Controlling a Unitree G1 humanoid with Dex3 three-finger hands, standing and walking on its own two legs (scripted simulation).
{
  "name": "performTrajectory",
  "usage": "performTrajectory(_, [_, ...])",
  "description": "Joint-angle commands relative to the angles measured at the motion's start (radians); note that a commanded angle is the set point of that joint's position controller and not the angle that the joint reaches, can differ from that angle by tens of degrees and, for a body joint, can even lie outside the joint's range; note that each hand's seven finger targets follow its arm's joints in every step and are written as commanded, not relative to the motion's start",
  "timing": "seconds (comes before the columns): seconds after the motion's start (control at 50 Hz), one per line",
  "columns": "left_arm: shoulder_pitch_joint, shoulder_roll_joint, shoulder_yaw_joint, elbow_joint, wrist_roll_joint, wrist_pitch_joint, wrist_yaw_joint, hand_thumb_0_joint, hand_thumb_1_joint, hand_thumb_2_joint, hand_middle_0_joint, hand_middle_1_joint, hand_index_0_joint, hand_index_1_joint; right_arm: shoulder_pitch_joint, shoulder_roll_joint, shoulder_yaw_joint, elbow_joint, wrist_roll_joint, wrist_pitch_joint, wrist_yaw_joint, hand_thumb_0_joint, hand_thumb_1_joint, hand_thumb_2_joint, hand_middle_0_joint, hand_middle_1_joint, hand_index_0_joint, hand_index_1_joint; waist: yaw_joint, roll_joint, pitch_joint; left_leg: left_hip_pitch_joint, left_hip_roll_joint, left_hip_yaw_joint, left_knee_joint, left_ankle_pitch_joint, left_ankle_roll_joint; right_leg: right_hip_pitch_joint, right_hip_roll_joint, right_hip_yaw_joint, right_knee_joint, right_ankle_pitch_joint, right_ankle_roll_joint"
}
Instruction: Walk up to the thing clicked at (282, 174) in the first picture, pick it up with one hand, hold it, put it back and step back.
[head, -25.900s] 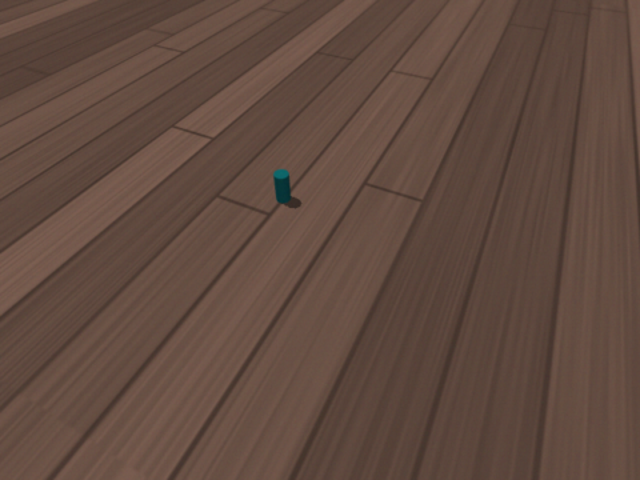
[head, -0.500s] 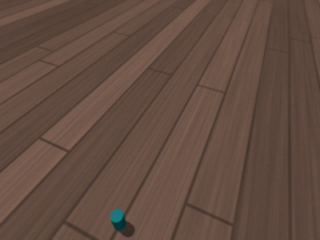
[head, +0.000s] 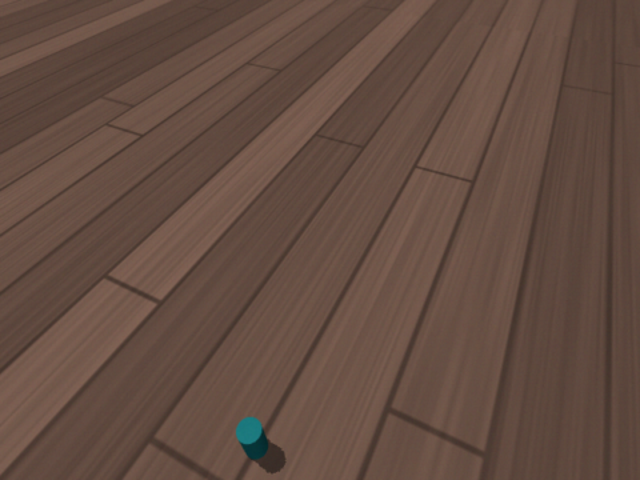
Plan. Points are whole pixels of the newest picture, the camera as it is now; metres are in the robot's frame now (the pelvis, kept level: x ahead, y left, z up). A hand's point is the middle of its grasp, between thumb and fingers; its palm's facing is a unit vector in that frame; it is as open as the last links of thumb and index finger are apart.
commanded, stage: stand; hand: left
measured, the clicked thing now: (252, 438) +0.40 +0.21 -0.71
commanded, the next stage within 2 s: walk up in 0.16 s
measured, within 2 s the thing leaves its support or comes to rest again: neither
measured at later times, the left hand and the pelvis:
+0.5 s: hand out of the picture +0.08 +0.30 -0.18, palm faces -0.05 -0.92 -0.39, open 7.4 cm; pelvis -0.09 +0.04 -0.03, yaw +0 degrees
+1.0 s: hand out of the picture -0.11 +0.28 -0.16, palm faces -0.09 -0.91 -0.40, open 7.4 cm; pelvis -0.22 +0.03 -0.02, yaw -4 degrees
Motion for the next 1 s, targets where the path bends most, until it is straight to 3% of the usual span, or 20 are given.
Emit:
performTrajectory(0.0, [-0.056,0.222,0.047,-0.056,0.0,-0.023,0.009,0.0,0.9,0.9,-0.2,-0.3,-0.2,-0.3,-0.023,-0.212,-0.04,-0.045,0.004,-0.024,-0.01,0.0,-0.9,-0.9,0.2,0.3,0.2,0.3,-0.006,-0.024,-0.074,-0.08,0.113,-0.069,-0.078,0.104,0.038,0.106,-0.117,0.121,-0.051,0.077,-0.026])
performTrajectory(0.12, [-0.065,0.224,0.051,-0.047,-0.003,-0.021,0.01,0.0,0.9,0.9,-0.2,-0.3,-0.2,-0.3,-0.018,-0.211,-0.034,-0.035,0.006,-0.026,-0.014,0.0,-0.9,-0.9,0.2,0.3,0.2,0.3,-0.004,-0.02,-0.101,-0.075,0.118,-0.068,-0.08,0.168,0.032,0.153,-0.12,0.107,-0.038,0.158,-0.028])
performTrajectory(0.16, [-0.049,0.279,0.092,-0.086,-0.025,0.005,0.022,0.0,0.9,0.9,-0.2,-0.3,-0.2,-0.3,-0.034,-0.241,-0.047,-0.051,0.02,0.008,-0.021,0.0,-0.9,-0.9,0.2,0.3,0.2,0.3,0.004,-0.055,0.0,-0.125,0.087,-0.042,0.072,0.359,0.045,0.065,-0.134,0.114,0.043,0.463,-0.041])
performTrajectory(0.28, [-0.126,0.315,0.108,-0.221,0.016,0.028,0.033,0.0,0.9,0.9,-0.2,-0.3,-0.2,-0.3,0.095,-0.216,-0.066,-0.106,0.012,0.058,-0.015,0.0,-0.9,-0.9,0.2,0.3,0.2,0.3,-0.024,-0.198,-0.173,-0.187,-0.045,-0.044,0.614,-0.309,0.053,0.01,-0.341,0.283,0.005,0.403,-0.251])
performTrajectory(0.36, [-0.15,0.303,0.101,-0.278,0.034,0.05,0.042,0.0,0.9,0.9,-0.2,-0.3,-0.2,-0.3,0.143,-0.222,-0.082,-0.135,0.006,0.06,-0.011,0.0,-0.9,-0.9,0.2,0.3,0.2,0.3,-0.034,-0.201,-0.179,-0.18,-0.02,-0.016,0.488,-0.231,0.05,-0.041,-0.276,0.205,0.109,0.377,-0.208])
performTrajectory(0.4, [-0.171,0.291,0.095,-0.297,0.019,0.069,0.038,0.0,0.9,0.9,-0.2,-0.3,-0.2,-0.3,0.2,-0.216,-0.09,-0.116,-0.009,0.053,-0.011,0.0,-0.9,-0.9,0.2,0.3,0.2,0.3,-0.067,-0.163,-0.155,-0.125,-0.032,0.03,0.223,-0.074,0.042,-0.085,-0.217,0.178,0.167,0.185,-0.153])
performTrajectory(0.42, [-0.157,0.265,0.09,-0.309,0.009,0.077,0.036,0.0,0.9,0.9,-0.2,-0.3,-0.2,-0.3,0.192,-0.244,-0.1,-0.123,-0.028,0.05,-0.011,0.0,-0.9,-0.9,0.2,0.3,0.2,0.3,-0.073,-0.058,-0.113,-0.123,0.024,-0.064,0.08,-0.006,0.056,-0.161,-0.135,0.159,0.263,0.025,-0.099])
performTrajectory(0.44, [-0.119,0.206,0.079,-0.323,-0.003,0.081,0.037,0.0,0.9,0.9,-0.2,-0.3,-0.2,-0.3,0.14,-0.338,-0.121,-0.153,-0.05,0.047,-0.013,0.0,-0.9,-0.9,0.2,0.3,0.2,0.3,-0.045,0.195,-0.079,-0.112,0.241,-0.365,-0.04,0.191,0.125,-0.3,0.047,0.071,0.467,-0.262,-0.033])
performTrajectory(0.46, [-0.102,0.229,0.095,-0.316,0.006,0.085,0.049,0.0,0.9,0.9,-0.2,-0.3,-0.2,-0.3,0.055,-0.4,-0.128,-0.201,-0.043,0.041,-0.011,0.0,-0.9,-0.9,0.2,0.3,0.2,0.3,-0.035,0.178,-0.073,-0.244,0.344,-0.415,-0.019,0.377,0.232,-0.257,0.126,0.15,0.66,-0.529,-0.008])
performTrajectory(0.48, [-0.119,0.245,0.106,-0.31,0.015,0.088,0.056,0.0,0.9,0.9,-0.2,-0.3,-0.2,-0.3,0.034,-0.411,-0.132,-0.227,-0.037,0.034,-0.014,0.0,-0.9,-0.9,0.2,0.3,0.2,0.3,-0.057,0.192,-0.076,-0.31,0.395,-0.478,-0.037,0.422,0.292,-0.229,0.142,0.204,0.805,-0.555,-0.012])
performTrajectory(0.54, [-0.02,0.246,0.115,-0.292,0.0,0.087,0.05,0.0,0.9,0.9,-0.2,-0.3,-0.2,-0.3,-0.054,-0.305,-0.104,-0.255,-0.037,0.018,-0.04,0.0,-0.9,-0.9,0.2,0.3,0.2,0.3,0.035,0.086,-0.044,-0.161,0.25,-0.242,0.101,0.551,0.229,-0.338,0.128,0.233,0.936,-0.387,-0.007])
performTrajectory(0.64, [-0.047,0.227,0.128,-0.365,0.021,0.07,0.037,0.0,0.9,0.9,-0.2,-0.3,-0.2,-0.3,0.112,-0.278,-0.116,-0.262,-0.014,0.015,-0.057,0.0,-0.9,-0.9,0.2,0.3,0.2,0.3,-0.046,0.094,-0.088,0.109,0.263,-0.245,0.193,0.693,0.255,-0.354,0.091,0.167,0.722,-0.427,0.041])
performTrajectory(0.74, [0.037,0.206,0.127,-0.367,0.019,0.062,0.025,0.0,0.9,0.9,-0.2,-0.3,-0.2,-0.3,0.097,-0.308,-0.118,-0.297,-0.012,0.022,-0.052,0.0,-0.9,-0.9,0.2,0.3,0.2,0.3,-0.038,0.162,-0.131,0.031,0.243,-0.197,0.202,0.564,0.225,-0.155,0.048,0.046,0.373,-0.368,0.017])
performTrajectory(0.8, [0.147,0.195,0.135,-0.317,0.028,0.056,0.021,0.0,0.9,0.9,-0.2,-0.3,-0.2,-0.3,0.041,-0.303,-0.115,-0.315,-0.003,0.036,-0.043,0.0,-0.9,-0.9,0.2,0.3,0.2,0.3,0.014,0.146,-0.152,-0.111,0.236,-0.184,0.241,0.402,0.171,0.035,0.038,0.008,0.087,-0.138,-0.019])
performTrajectory(0.82, [0.153,0.231,0.144,-0.324,0.036,0.049,0.023,0.0,0.9,0.9,-0.2,-0.3,-0.2,-0.3,0.044,-0.275,-0.104,-0.316,0.003,0.039,-0.041,0.0,-0.9,-0.9,0.2,0.3,0.2,0.3,0.015,0.075,-0.147,-0.213,0.2,-0.169,0.267,0.273,0.124,0.097,-0.012,0.094,0.06,-0.059,-0.044])
performTrajectory(0.84, [0.13,0.31,0.163,-0.341,0.041,0.047,0.018,0.0,0.9,0.9,-0.2,-0.3,-0.2,-0.3,0.027,-0.244,-0.096,-0.339,0.012,0.038,-0.038,0.0,-0.9,-0.9,0.2,0.3,0.2,0.3,0.01,-0.125,-0.112,-0.377,0.056,-0.089,0.404,0.054,0.062,0.097,-0.163,0.321,0.069,0.073,-0.135])
performTrajectory(0.86, [0.073,0.378,0.173,-0.366,0.033,0.049,0.015,0.0,0.9,0.9,-0.2,-0.3,-0.2,-0.3,-0.003,-0.216,-0.094,-0.338,0.013,0.043,-0.052,0.0,-0.9,-0.9,0.2,0.3,0.2,0.3,0.042,-0.323,-0.066,-0.371,-0.083,0.003,0.662,-0.351,0.026,-0.076,-0.363,0.506,-0.015,0.189,-0.296])
performTrajectory(0.88, [0.047,0.363,0.166,-0.4,0.04,0.04,0.017,0.0,0.9,0.9,-0.2,-0.3,-0.2,-0.3,0.011,-0.241,-0.1,-0.331,0.014,0.05,-0.053,0.0,-0.9,-0.9,0.2,0.3,0.2,0.3,0.025,-0.262,-0.04,-0.347,-0.068,-0.104,0.821,-0.396,0.022,-0.152,-0.392,0.533,-0.017,0.247,-0.318])
performTrajectory(0.92, [-0.036,0.296,0.148,-0.423,0.03,0.04,0.029,0.0,0.9,0.9,-0.2,-0.3,-0.2,-0.3,0.085,-0.243,-0.094,-0.302,0.021,0.048,-0.047,0.0,-0.9,-0.9,0.2,0.3,0.2,0.3,-0.022,-0.132,-0.033,-0.356,-0.096,-0.125,0.89,-0.304,0.022,-0.12,-0.259,0.3,0.082,0.352,-0.254])
performTrajectory(0.98, [-0.021,0.269,0.148,-0.445,0.047,0.055,0.036,0.0,0.9,0.9,-0.2,-0.3,-0.2,-0.3,0.115,-0.232,-0.079,-0.309,0.021,0.029,-0.055,0.0,-0.9,-0.9,0.2,0.3,0.2,0.3,-0.007,-0.193,-0.055,-0.361,-0.074,-0.056,0.69,-0.278,0.011,-0.006,-0.182,0.203,0.151,0.41,-0.201])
